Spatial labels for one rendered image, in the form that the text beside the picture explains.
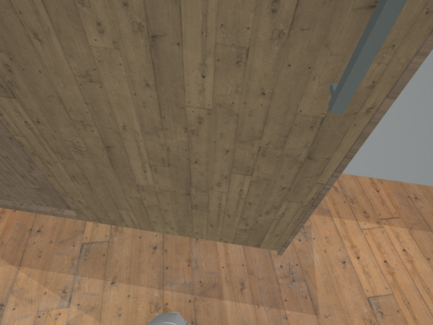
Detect wardrobe door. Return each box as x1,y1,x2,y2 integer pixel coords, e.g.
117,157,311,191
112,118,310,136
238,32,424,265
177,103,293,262
0,0,433,251
0,120,73,211

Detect handle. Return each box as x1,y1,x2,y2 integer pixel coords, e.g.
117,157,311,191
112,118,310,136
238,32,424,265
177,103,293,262
328,0,407,114

